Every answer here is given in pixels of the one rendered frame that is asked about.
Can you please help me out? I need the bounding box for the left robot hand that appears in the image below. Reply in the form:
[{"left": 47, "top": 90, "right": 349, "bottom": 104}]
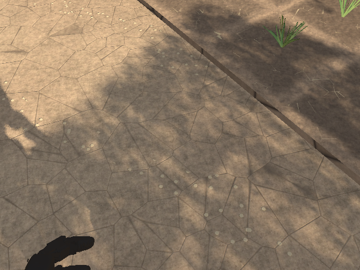
[{"left": 25, "top": 236, "right": 95, "bottom": 270}]

